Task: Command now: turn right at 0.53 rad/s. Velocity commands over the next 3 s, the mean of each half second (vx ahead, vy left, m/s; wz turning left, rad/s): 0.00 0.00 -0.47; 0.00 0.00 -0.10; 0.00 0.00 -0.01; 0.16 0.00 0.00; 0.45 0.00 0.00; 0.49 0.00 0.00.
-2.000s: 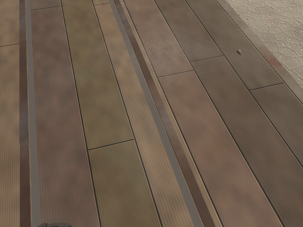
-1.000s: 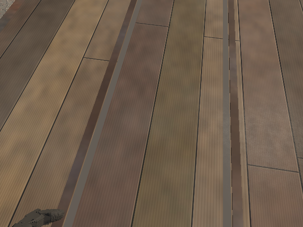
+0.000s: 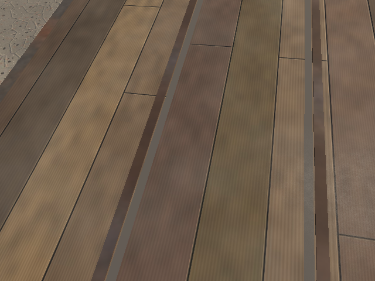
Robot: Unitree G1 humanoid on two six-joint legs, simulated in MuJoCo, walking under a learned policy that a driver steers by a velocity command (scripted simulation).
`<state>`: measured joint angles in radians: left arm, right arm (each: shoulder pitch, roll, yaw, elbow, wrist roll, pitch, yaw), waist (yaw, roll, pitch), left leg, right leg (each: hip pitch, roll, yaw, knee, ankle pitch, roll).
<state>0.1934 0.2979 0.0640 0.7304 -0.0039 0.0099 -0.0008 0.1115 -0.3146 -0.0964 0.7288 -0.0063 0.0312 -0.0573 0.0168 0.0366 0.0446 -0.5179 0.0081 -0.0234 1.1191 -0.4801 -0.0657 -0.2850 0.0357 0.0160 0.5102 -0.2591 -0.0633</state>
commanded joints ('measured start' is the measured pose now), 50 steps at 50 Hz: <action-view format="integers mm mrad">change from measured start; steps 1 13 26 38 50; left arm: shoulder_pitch -33 -52 -9 -31 9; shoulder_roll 162 195 90 73 58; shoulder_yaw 38 57 32 4 -11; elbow -79 -125 -95 -58 3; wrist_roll -7 -9 -8 29 16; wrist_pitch -8 24 36 9 -22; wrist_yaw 24 24 29 10 15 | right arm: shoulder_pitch -6 -31 -11 20 75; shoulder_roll -78 -76 -68 -54 -59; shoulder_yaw -24 -18 12 39 33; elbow -65 -80 -67 -9 95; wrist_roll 3 16 1 -15 -2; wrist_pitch -21 -63 -60 -68 -47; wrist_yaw -3 29 38 49 25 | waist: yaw -20 13 5 -26 -27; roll -137 -196 114 -117 -62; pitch -138 -109 -84 -82 -31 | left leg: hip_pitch -105 87 371 333 349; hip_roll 2 -51 184 26 38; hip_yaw -57 -80 -200 -19 -31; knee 23 -439 -775 -657 -672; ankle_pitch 106 118 612 317 390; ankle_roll -14 -18 268 22 11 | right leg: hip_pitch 193 117 -178 82 66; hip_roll -241 -195 21 -122 -91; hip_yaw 285 467 121 155 134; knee -162 -133 492 -129 -121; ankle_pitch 494 268 -211 73 146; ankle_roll -168 -165 164 4 19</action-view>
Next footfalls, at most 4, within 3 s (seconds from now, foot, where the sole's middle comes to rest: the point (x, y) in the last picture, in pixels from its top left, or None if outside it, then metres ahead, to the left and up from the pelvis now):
0.36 left None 0.09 0.13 -0.78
0.68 right None -0.01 -0.11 -0.78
2.36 right None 0.39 -0.21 -0.78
2.90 left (228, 202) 0.75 -0.06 -0.78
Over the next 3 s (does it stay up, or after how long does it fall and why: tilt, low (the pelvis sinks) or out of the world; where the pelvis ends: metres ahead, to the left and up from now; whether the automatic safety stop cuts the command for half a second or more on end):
stays up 0.61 -0.12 -0.01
